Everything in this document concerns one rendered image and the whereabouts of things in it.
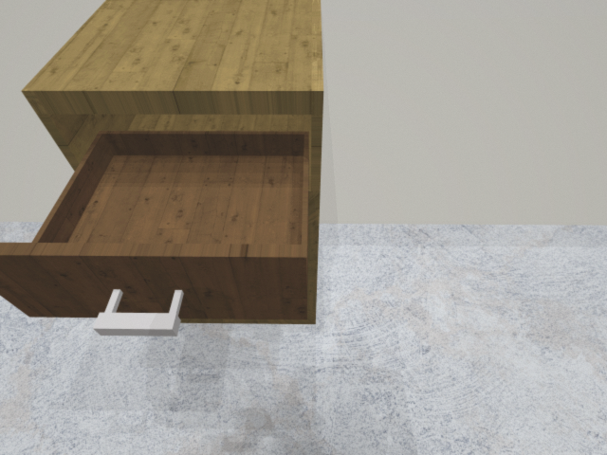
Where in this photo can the drawer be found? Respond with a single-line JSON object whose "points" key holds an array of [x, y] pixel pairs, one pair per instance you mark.
{"points": [[220, 215]]}

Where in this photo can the handle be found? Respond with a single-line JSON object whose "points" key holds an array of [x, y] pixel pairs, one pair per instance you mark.
{"points": [[111, 323]]}

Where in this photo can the cabinet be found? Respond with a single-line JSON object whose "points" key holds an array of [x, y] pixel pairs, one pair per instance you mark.
{"points": [[192, 65]]}

